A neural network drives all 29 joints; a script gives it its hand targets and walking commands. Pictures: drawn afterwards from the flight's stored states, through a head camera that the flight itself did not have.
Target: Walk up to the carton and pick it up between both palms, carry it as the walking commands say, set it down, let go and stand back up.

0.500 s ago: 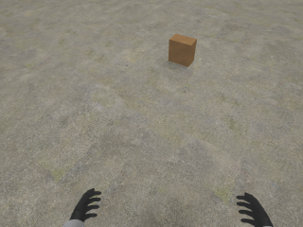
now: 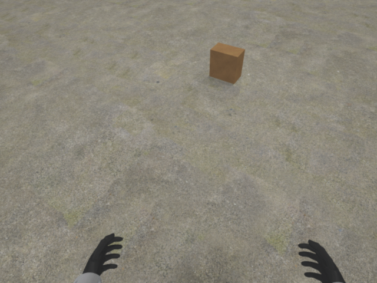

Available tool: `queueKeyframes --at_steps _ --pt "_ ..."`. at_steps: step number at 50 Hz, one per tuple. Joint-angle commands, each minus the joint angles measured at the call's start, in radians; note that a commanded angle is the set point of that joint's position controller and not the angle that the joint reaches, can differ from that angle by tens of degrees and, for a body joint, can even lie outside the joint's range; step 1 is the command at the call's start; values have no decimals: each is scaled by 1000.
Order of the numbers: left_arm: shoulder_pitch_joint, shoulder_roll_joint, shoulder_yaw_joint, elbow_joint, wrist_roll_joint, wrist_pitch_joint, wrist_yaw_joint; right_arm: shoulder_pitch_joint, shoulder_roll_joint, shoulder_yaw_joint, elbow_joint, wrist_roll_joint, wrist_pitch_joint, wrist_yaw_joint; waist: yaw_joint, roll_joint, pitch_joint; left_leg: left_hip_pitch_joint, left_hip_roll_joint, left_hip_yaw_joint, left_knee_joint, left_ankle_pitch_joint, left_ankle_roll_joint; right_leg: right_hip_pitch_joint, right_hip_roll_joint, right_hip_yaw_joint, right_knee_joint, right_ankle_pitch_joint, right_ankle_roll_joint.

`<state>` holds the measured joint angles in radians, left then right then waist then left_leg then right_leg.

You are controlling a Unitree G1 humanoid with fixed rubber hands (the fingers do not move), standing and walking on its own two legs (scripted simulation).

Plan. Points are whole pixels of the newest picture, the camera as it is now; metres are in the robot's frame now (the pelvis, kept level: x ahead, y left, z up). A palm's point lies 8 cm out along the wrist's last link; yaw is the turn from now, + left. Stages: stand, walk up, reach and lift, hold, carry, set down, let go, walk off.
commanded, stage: stand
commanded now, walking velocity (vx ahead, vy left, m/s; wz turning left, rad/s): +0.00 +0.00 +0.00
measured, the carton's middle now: (226, 63) +1.91 -0.21 -0.62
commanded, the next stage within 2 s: walk up in 0.50 s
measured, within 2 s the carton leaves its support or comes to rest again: neither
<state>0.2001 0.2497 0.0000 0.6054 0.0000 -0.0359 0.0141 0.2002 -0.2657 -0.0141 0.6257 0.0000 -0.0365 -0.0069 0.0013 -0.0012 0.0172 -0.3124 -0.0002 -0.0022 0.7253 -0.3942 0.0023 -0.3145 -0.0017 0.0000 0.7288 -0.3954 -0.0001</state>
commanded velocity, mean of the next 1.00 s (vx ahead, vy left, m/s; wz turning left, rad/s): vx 0.00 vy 0.00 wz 0.00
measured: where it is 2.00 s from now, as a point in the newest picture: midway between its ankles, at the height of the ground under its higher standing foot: (211, 245)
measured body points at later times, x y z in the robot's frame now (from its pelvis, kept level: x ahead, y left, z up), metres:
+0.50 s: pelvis -0.01 +0.00 +0.00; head -0.01 +0.00 +0.45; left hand +0.16 +0.25 -0.08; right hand +0.15 -0.26 -0.09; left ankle +0.00 +0.12 -0.72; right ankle +0.00 -0.12 -0.72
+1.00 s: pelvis +0.01 -0.03 +0.00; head +0.02 -0.04 +0.45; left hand +0.20 +0.24 -0.07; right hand +0.12 -0.36 -0.08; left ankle +0.00 +0.12 -0.71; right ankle +0.06 -0.14 -0.72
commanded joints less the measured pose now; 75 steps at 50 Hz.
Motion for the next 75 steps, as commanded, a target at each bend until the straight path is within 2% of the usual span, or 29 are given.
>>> queueKeyframes --at_steps 1,24,26,34,35,36,38,39,40,41,42,45,47,48,49,50,51,52,53,57,60,63,65,67,68,69,70,71,75 --pt "-70 253 98 -38 29 -32 2 -63 -235 -87 -31 -33 -27 -2 -1 -10 -51 -1 79 -77 -101 279 76 5 -85 83 -109 276 -77" --pt "-55 268 97 -12 24 -32 2 -63 -258 -87 1 -29 -26 -3 4 -16 -23 -9 80 -90 -109 265 80 7 -89 94 -126 259 -83" --pt "-55 270 96 -10 24 -33 3 -56 -251 -89 3 -27 -25 -2 0 -54 -13 -10 75 -82 -109 248 76 1 -94 107 -141 243 -84" --pt "-63 274 96 -2 26 -34 -1 -77 -251 -86 17 -27 -27 2 0 -19 -9 -7 80 -86 -132 201 76 -5 -90 106 -159 190 -76" --pt "56 357 141 -41 42 -51 -47 44 -387 -133 -4 -39 -59 36 12 -46 -144 8 94 -166 -125 -357 141 -25 -90 230 -164 -351 -127" --pt "18 380 144 -32 48 -53 -62 9 -423 -147 6 -44 -64 47 0 -54 -1 -60 101 -211 -127 -501 162 -195 -101 267 -177 -503 -129" --pt "-71 351 142 -58 46 -53 -78 80 -427 -160 24 -48 -72 57 -62 20 92 66 159 -325 -287 -620 200 -460 -50 175 -71 -423 -77" --pt "-112 325 134 -79 41 -57 -79 138 -460 -173 29 -44 -79 54 -100 145 115 163 292 -487 -439 -696 249 -579 -14 46 95 -246 -43" --pt "-137 327 133 -74 36 -61 -78 146 -486 -178 30 -43 -88 53 -121 197 122 221 404 -645 -545 -648 299 -648 -34 23 259 -95 -27" --pt "-138 357 136 -74 38 -66 -80 136 -489 -179 13 -36 -97 49 -114 94 90 273 422 -659 -541 -549 311 -635 -65 86 287 -56 -27" --pt "-112 369 135 -57 36 -68 -83 120 -472 -171 10 -32 -104 44 -92 40 58 313 402 -590 -506 -459 301 -591 -84 91 276 -37 -24" --pt "-15 342 131 -39 20 -78 -97 39 -443 -172 -7 -45 -94 55 -23 128 -70 243 302 -301 -403 -211 236 -299 -58 23 5 -61 -28" --pt "179 347 147 33 28 -91 -93 -54 -399 -148 -14 -35 -79 69 95 74 -130 -62 196 -95 -202 -221 158 141 12 -54 -225 80 -49" --pt "341 413 172 85 44 -99 -75 -57 -330 -125 -18 -41 -68 72 170 -124 -175 -331 89 42 151 -182 107 432 -31 113 -299 -55 -70" --pt "382 515 186 63 58 -110 -55 -59 -229 -85 -50 -38 -69 73 186 -359 -124 -688 -28 74 479 -147 27 542 -266 623 -490 -416 -130" --pt "286 546 181 34 39 -104 -45 -85 -322 -95 -57 -32 -63 59 143 -216 -80 -755 21 -31 545 -88 25 484 -366 782 -569 -489 -179" --pt "221 530 178 31 24 -102 -47 -93 -384 -107 -41 -27 -57 57 98 -82 -18 -712 74 -92 554 2 45 374 -331 719 -569 -525 -155" --pt "142 495 169 18 14 -107 -44 -30 -397 -111 -15 -19 -56 65 47 -56 13 -648 85 -108 513 91 45 336 -266 598 -537 -421 -117" --pt "125 453 164 14 13 -112 -39 6 -387 -113 -1 -18 -55 70 43 -57 33 -603 99 -89 472 143 40 309 -234 519 -521 -305 -92" --pt "212 442 143 48 10 -120 -44 -85 -377 -115 -30 -21 -50 82 73 -93 114 -536 107 -54 311 191 2 250 -215 414 -533 -27 -134" --pt "216 444 137 50 4 -111 -46 -147 -363 -116 -50 -18 -54 91 83 -177 156 -471 90 -9 119 181 -19 231 -193 303 -541 113 -163" --pt "200 456 136 37 0 -102 -53 -182 -336 -113 -66 -23 -67 100 87 -205 111 -336 60 25 -75 117 -6 271 -183 219 -472 277 -176" --pt "157 457 134 27 -2 -92 -52 -135 -329 -116 -44 -23 -80 96 61 -219 76 -211 25 78 -185 101 16 240 -191 173 -404 400 -180" --pt "126 422 119 11 -16 -86 -46 61 -358 -139 16 -46 -90 77 -32 -117 -65 133 -35 105 -268 186 57 112 -125 81 -136 561 -130" --pt "137 354 91 -12 -20 -88 -41 220 -412 -161 49 -66 -97 62 -103 38 -176 405 90 -106 -278 97 135 -127 -72 29 188 513 -88" --pt "145 261 66 -37 -25 -95 -42 314 -497 -180 52 -68 -109 49 -122 277 -274 629 355 -555 -348 -62 227 -435 66 47 451 -42 -47" --pt "148 353 82 -13 8 -95 -40 281 -522 -183 33 -21 -105 46 -110 123 -242 599 424 -685 -440 -242 272 -529 61 119 476 -96 -67" --pt "115 416 97 6 15 -89 -48 237 -495 -183 33 -10 -100 44 -102 15 -140 493 407 -603 -419 -319 264 -544 -14 137 480 -25 -69" --pt "116 381 106 21 1 -100 -68 181 -431 -153 49 -10 -98 47 -63 96 -84 329 303 -330 -395 26 264 -461 -64 94 371 25 -24"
